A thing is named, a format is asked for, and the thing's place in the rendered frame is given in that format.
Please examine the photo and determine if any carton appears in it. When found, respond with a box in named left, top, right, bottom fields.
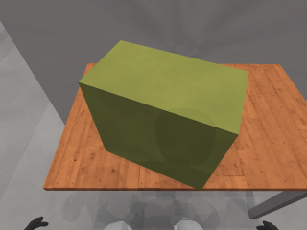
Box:
left=78, top=40, right=249, bottom=191

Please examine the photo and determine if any left robot hand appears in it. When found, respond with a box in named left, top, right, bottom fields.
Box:
left=24, top=217, right=49, bottom=230

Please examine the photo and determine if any robot right thigh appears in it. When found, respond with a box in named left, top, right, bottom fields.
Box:
left=174, top=219, right=203, bottom=230

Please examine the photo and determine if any table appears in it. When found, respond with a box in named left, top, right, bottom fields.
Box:
left=42, top=63, right=307, bottom=219

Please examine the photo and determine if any right robot hand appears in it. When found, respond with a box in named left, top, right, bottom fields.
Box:
left=256, top=220, right=278, bottom=230

